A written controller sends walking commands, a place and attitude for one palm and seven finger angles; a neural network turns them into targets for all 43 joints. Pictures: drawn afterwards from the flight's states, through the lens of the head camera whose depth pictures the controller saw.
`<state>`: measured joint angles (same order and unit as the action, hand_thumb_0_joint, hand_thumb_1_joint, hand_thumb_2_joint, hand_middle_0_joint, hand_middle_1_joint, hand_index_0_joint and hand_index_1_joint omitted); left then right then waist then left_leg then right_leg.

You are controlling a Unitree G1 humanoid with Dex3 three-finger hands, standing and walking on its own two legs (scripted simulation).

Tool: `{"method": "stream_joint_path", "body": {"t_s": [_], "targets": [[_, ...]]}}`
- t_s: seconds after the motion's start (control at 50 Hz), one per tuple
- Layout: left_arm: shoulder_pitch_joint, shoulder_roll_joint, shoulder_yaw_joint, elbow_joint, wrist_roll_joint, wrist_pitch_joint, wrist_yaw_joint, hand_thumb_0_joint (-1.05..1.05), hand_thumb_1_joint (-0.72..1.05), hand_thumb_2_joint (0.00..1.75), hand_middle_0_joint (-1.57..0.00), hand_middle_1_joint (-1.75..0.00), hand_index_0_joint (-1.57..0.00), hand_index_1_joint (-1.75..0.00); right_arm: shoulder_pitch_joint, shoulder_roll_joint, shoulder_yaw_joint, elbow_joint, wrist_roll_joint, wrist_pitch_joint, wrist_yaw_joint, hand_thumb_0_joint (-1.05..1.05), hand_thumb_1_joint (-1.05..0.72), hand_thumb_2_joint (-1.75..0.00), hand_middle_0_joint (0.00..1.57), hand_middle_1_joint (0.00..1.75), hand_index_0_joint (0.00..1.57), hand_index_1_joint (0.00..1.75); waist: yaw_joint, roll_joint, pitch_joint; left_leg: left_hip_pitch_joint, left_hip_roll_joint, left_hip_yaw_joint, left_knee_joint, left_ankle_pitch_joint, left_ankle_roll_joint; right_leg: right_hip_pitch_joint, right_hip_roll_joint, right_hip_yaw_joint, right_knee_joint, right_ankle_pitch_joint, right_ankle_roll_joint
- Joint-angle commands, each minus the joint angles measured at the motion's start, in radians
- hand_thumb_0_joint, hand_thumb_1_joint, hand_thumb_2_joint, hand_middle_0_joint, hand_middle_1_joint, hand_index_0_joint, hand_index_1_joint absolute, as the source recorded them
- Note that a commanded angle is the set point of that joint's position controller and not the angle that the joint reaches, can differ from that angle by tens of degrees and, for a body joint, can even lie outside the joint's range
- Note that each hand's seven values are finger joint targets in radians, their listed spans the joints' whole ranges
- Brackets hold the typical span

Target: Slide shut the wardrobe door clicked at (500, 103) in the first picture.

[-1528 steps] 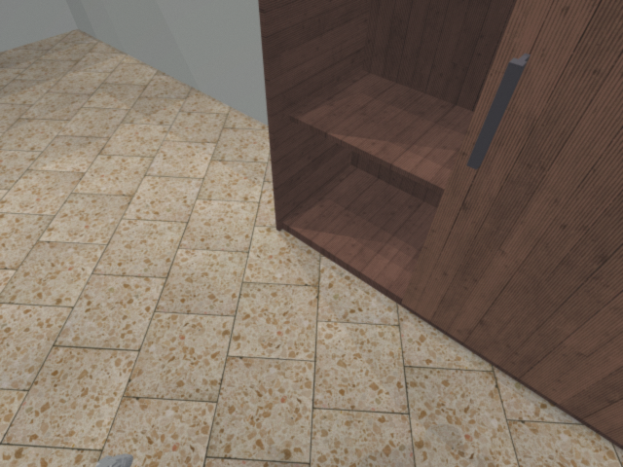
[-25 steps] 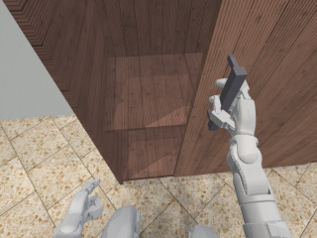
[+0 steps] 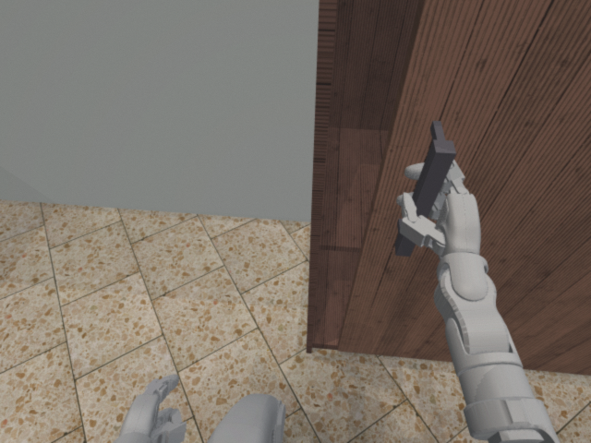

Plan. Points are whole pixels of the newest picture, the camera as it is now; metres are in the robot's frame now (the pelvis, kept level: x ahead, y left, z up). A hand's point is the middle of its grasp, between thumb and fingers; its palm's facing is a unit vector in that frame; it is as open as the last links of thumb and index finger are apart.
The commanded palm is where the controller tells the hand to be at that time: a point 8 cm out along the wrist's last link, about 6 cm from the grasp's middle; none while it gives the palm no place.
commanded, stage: step sideways, sliding the door along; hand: right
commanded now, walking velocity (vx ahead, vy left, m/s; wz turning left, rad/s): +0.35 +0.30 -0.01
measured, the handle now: (417, 195) +0.44 -0.14 +0.09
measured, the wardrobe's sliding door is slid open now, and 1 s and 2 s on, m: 0.08 0.00 0.00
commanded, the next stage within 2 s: stop walking and hold the door there in 0.54 s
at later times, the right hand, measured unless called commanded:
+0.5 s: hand (335, 206) +0.40 -0.02 +0.10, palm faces +0.39 +0.92 -0.02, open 6.0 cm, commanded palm +0.36 +0.01 +0.10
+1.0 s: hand (344, 209) +0.40 -0.03 +0.09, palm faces +0.57 +0.74 -0.36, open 6.4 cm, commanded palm +0.35 -0.07 +0.08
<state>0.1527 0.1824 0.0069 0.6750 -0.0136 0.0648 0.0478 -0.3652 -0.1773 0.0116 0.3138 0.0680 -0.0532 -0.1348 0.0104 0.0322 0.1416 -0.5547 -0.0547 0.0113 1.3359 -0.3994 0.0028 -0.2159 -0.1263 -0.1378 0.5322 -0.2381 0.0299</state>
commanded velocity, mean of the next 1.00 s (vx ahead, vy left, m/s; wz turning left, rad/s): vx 0.09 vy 0.06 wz -0.01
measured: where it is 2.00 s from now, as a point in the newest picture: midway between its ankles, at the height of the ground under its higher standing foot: outside the picture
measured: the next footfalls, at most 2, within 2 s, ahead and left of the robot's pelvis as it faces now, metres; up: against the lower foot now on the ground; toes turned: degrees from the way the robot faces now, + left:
left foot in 0.22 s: +0.06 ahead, +0.29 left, +0.00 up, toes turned +7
right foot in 0.44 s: +0.07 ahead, +0.11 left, +0.00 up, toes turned -9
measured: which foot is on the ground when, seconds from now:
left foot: up 0.00-0.20, down 0.22-0.44, up 0.46-0.84, down 0.86-1.00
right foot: down 0.00-0.22, up 0.24-0.42, down 0.44-0.86, up 0.88-1.00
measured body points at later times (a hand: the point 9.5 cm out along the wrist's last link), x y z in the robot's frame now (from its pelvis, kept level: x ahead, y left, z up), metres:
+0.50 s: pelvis +0.01 +0.20 -0.02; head +0.04 +0.17 +0.43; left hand +0.16 +0.45 -0.12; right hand +0.37 -0.07 +0.11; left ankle +0.01 +0.30 -0.68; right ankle +0.03 +0.11 -0.73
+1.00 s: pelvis +0.10 +0.31 -0.02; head +0.13 +0.34 +0.43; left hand +0.30 +0.57 -0.13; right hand +0.36 -0.07 +0.11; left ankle +0.21 +0.48 -0.73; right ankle +0.07 +0.19 -0.68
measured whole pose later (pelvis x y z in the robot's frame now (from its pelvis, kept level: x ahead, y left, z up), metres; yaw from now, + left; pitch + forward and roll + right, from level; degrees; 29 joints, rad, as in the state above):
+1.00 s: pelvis +0.10 +0.31 -0.02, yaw -1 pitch -5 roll +1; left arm 0.09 0.32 0.03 0.69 -0.04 -0.01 0.08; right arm -0.14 -0.42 -0.45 0.40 0.04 -0.10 -0.11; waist -0.03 -0.11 0.13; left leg -0.39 0.07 -0.02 0.65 -0.18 -0.07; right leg -0.40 -0.01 0.02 1.15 -0.46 0.03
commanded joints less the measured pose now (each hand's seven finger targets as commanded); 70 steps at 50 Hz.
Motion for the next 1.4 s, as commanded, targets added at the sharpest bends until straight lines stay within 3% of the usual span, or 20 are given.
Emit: {"method": "stream_joint_path", "body": {"t_s": [0.0, 0.14, 0.18, 0.2, 0.26, 0.38, 0.42, 0.44, 0.5, 0.62, 0.64, 0.72, 0.78, 0.84, 0.92, 1.04, 1.12, 1.2, 1.28, 1.38], "targets": [[-0.085, 0.161, 0.031, -0.128, 0.015, -0.024, 0.003, 0.00, 0.90, 0.90, -0.20, -0.30, -0.20, -0.30, -0.425, -0.042, 0.027, -0.267, -0.041, -0.092, 0.028, 0.00, -0.90, -0.90, 0.45, 1.40, 0.45, 1.40, -0.035, -0.219, -0.304, -0.172, 0.146, -0.106, 0.024, 0.034, 0.005, 0.220, -0.377, 0.227, -0.179, 0.413, -0.237], [-0.010, 0.168, 0.032, -0.175, -0.033, -0.063, -0.001, 0.00, 0.90, 0.90, -0.20, -0.30, -0.20, -0.30, -0.510, -0.101, -0.030, -0.164, -0.037, -0.098, 0.030, 0.00, -0.90, -0.90, 0.45, 1.40, 0.45, 1.40, 0.014, -0.372, -0.409, 0.346, 0.046, 0.167, -0.708, 0.071, -0.003, 0.020, -0.192, 0.030, -0.040, -0.170, -0.090], [-0.015, 0.111, 0.010, -0.171, -0.053, -0.073, -0.006, 0.00, 0.90, 0.90, -0.20, -0.30, -0.20, -0.30, -0.546, -0.119, -0.025, -0.195, -0.033, -0.112, 0.025, 0.00, -0.90, -0.90, 0.45, 1.40, 0.45, 1.40, 0.002, -0.042, -0.428, 0.517, 0.085, 0.066, -0.903, 0.134, 0.038, -0.129, -0.042, -0.036, 0.319, -0.237, -0.047], [-0.046, 0.070, 0.005, -0.180, -0.056, -0.080, -0.005, 0.00, 0.90, 0.90, -0.20, -0.30, -0.20, -0.30, -0.572, -0.150, -0.042, -0.207, -0.031, -0.104, 0.017, 0.00, -0.90, -0.90, 0.45, 1.40, 0.45, 1.40, -0.004, 0.303, -0.395, 0.548, 0.259, -0.224, -1.051, 0.107, 0.127, -0.332, 0.054, -0.005, 0.596, -0.356, -0.022], [-0.076, 0.140, 0.017, -0.113, -0.041, -0.087, 0.024, 0.00, 0.90, 0.90, -0.20, -0.30, -0.20, -0.30, -0.592, -0.116, -0.025, -0.177, -0.014, -0.069, 0.004, 0.00, -0.90, -0.90, 0.45, 1.40, 0.45, 1.40, -0.010, 0.370, -0.342, 0.463, 0.305, -0.297, -1.022, 0.150, 0.216, -0.397, 0.035, 0.156, 0.843, -0.236, -0.015], [-0.013, 0.144, 0.025, -0.101, -0.031, -0.055, 0.010, 0.00, 0.90, 0.90, -0.20, -0.30, -0.20, -0.30, -0.585, 0.113, 0.160, -0.177, -0.004, -0.087, -0.004, 0.00, -0.90, -0.90, 0.45, 1.40, 0.45, 1.40, 0.042, 0.021, -0.383, 0.361, 0.203, 0.003, -0.702, 0.398, 0.156, 0.122, 0.063, 0.056, -0.046, 0.067, -0.053], [-0.034, 0.194, 0.052, -0.154, -0.020, -0.053, 0.000, 0.00, 0.90, 0.90, -0.20, -0.30, -0.20, -0.30, -0.573, 0.198, 0.256, -0.213, 0.009, -0.103, 0.017, 0.00, -0.90, -0.90, 0.45, 1.40, 0.45, 1.40, 0.028, -0.441, -0.373, -0.093, 0.090, 0.034, -0.239, -0.025, 0.065, 0.487, -0.284, 0.525, -0.214, 0.341, -0.153], [-0.044, 0.164, 0.031, -0.167, -0.034, -0.067, -0.019, 0.00, 0.90, 0.90, -0.20, -0.30, -0.20, -0.30, -0.565, 0.182, 0.254, -0.222, 0.027, -0.091, 0.021, 0.00, -0.90, -0.90, 0.45, 1.40, 0.45, 1.40, 0.020, -0.364, -0.394, -0.101, 0.051, -0.083, -0.007, -0.041, 0.056, 0.412, -0.399, 0.722, -0.292, 0.224, -0.219], [-0.083, 0.151, 0.026, -0.133, -0.025, -0.071, -0.017, 0.00, 0.90, 0.90, -0.20, -0.30, -0.20, -0.30, -0.549, 0.075, 0.181, -0.330, 0.011, -0.087, 0.020, 0.00, -0.90, -0.90, 0.45, 1.40, 0.45, 1.40, 0.016, -0.165, -0.331, -0.251, 0.089, -0.095, 0.241, -0.010, 0.035, 0.413, -0.318, 0.460, -0.178, 0.562, -0.193], [-0.018, 0.167, 0.056, -0.175, -0.034, -0.066, -0.021, 0.00, 0.90, 0.90, -0.20, -0.30, -0.20, -0.30, -0.495, 0.053, 0.157, -0.443, -0.006, -0.034, 0.037, 0.00, -0.90, -0.90, 0.45, 1.40, 0.45, 1.40, 0.014, -0.260, -0.365, -0.292, 0.117, 0.024, 0.034, 0.076, -0.011, 0.441, -0.229, 0.161, -0.133, 0.520, -0.178], [0.061, 0.227, 0.069, -0.105, -0.029, -0.028, 0.002, 0.00, 0.90, 0.90, -0.20, -0.30, -0.20, -0.30, -0.244, -0.565, -0.422, -0.100, -0.057, -0.025, -0.022, 0.00, -0.90, -0.90, 0.45, 1.40, 0.45, 1.40, -0.009, -0.317, -0.398, -0.280, 0.105, 0.063, -0.033, 0.065, -0.031, 0.446, -0.209, 0.101, -0.147, 0.503, -0.161], [-0.007, 0.189, 0.048, -0.176, -0.035, -0.063, 0.006, 0.00, 0.90, 0.90, -0.20, -0.30, -0.20, -0.30, -0.237, -0.380, -0.242, -0.270, -0.043, -0.056, 0.013, 0.00, -0.90, -0.90, 0.45, 1.40, 0.45, 1.40, 0.015, -0.501, -0.357, 0.040, 0.068, 0.161, -0.495, 0.072, -0.010, 0.278, -0.133, -0.034, -0.077, 0.499, -0.130], [-0.020, 0.168, 0.037, -0.177, -0.038, -0.102, 0.004, 0.00, 0.90, 0.90, -0.20, -0.30, -0.20, -0.30, -0.123, -0.516, -0.372, -0.215, -0.065, -0.083, 0.005, 0.00, -0.90, -0.90, 0.45, 1.40, 0.45, 1.40, -0.022, -0.223, -0.395, 0.487, 0.046, 0.115, -0.863, 0.361, -0.013, 0.112, -0.052, -0.014, 0.236, 0.327, -0.063], [-0.071, 0.143, 0.021, -0.182, -0.034, -0.110, 0.027, 0.00, 0.90, 0.90, -0.20, -0.30, -0.20, -0.30, -0.007, -0.712, -0.576, -0.101, -0.074, -0.072, 0.003, 0.00, -0.90, -0.90, 0.45, 1.40, 0.45, 1.40, -0.032, 0.239, -0.406, 0.613, 0.409, -0.400, -0.953, 0.857, 0.092, -0.248, 0.114, 0.145, 0.770, -0.299, -0.036], [-0.054, 0.202, 0.044, -0.126, -0.022, -0.117, 0.026, 0.00, 0.90, 0.90, -0.20, -0.30, -0.20, -0.30, -0.107, -0.601, -0.532, -0.165, -0.040, -0.101, 0.011, 0.00, -0.90, -0.90, 0.45, 1.40, 0.45, 1.40, -0.012, 0.357, -0.286, 0.294, 0.397, -0.415, -1.049, 0.194, 0.131, -0.199, 0.087, 0.240, 0.719, -0.205, -0.004], [-0.044, 0.191, 0.040, -0.098, -0.030, -0.143, 0.045, 0.00, 0.90, 0.90, -0.20, -0.30, -0.20, -0.30, 0.036, -0.587, -0.560, -0.103, -0.061, -0.146, -0.011, 0.00, -0.90, -0.90, 0.45, 1.40, 0.45, 1.40, -0.005, 0.115, -0.304, 0.211, 0.374, -0.183, -0.964, 0.232, 0.079, 0.026, 0.077, 0.187, 0.108, -0.197, -0.051], [-0.023, 0.226, 0.056, -0.143, -0.009, -0.167, 0.055, 0.00, 0.90, 0.90, -0.20, -0.30, -0.20, -0.30, -0.009, -0.486, -0.443, -0.279, -0.064, -0.185, -0.015, 0.00, -0.90, -0.90, 0.45, 1.40, 0.45, 1.40, 0.000, -0.554, -0.234, 0.122, 0.051, 0.051, -0.360, -0.152, -0.002, -0.087, -0.161, 0.432, -0.363, -0.196, -0.143], [0.044, 0.222, 0.065, -0.097, -0.029, -0.182, 0.049, 0.00, 0.90, 0.90, -0.20, -0.30, -0.20, -0.30, 0.110, -0.532, -0.493, -0.113, -0.067, -0.152, -0.024, 0.00, -0.90, -0.90, 0.45, 1.40, 0.45, 1.40, -0.002, -0.146, -0.251, 0.164, 0.090, 0.019, -0.485, -0.033, -0.021, 0.016, -0.086, 0.295, -0.215, 0.100, -0.165], [0.040, 0.223, 0.035, -0.091, -0.021, -0.199, 0.044, 0.00, 0.90, 0.90, -0.20, -0.30, -0.20, -0.30, 0.099, -0.485, -0.425, -0.059, -0.065, -0.140, -0.015, 0.00, -0.90, -0.90, 0.45, 1.40, 0.45, 1.40, -0.005, -0.231, -0.262, 0.359, 0.083, 0.046, -0.950, 0.122, -0.011, 0.035, -0.043, 0.227, -0.151, 0.095, -0.093], [0.052, 0.213, 0.043, -0.066, -0.024, -0.189, 0.051, 0.00, 0.90, 0.90, -0.20, -0.30, -0.20, -0.30, 0.086, -0.588, -0.528, 0.098, -0.057, -0.144, -0.014, 0.00, -0.90, -0.90, 0.45, 1.40, 0.45, 1.40, 0.010, 0.117, -0.238, 0.283, 0.261, -0.201, -1.078, 0.029, 0.077, -0.022, 0.069, 0.174, -0.025, -0.108, -0.036]]}}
